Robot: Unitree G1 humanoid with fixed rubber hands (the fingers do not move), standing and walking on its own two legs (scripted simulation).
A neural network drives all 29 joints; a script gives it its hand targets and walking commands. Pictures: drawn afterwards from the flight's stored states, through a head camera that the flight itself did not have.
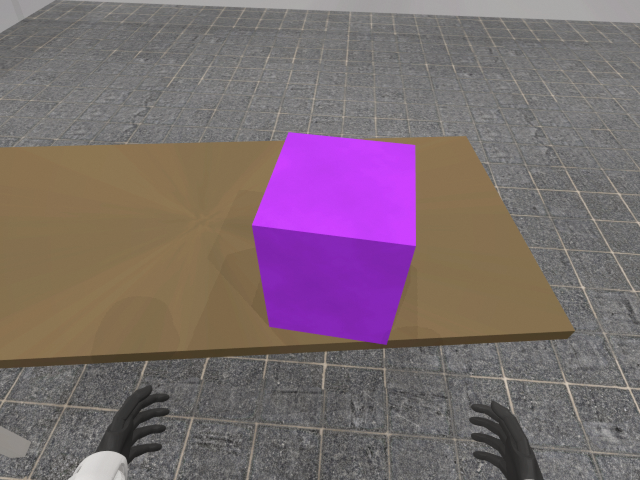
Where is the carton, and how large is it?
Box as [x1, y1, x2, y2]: [252, 132, 415, 344]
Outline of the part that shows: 288,132 252,224 269,326 386,344 415,247 414,145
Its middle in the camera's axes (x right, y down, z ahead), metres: +0.03 +0.01 +0.63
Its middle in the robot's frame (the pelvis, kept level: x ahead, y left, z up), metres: +0.47 +0.01 +0.01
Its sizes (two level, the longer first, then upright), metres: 0.210 0.200 0.250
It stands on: a table, 0.66 m high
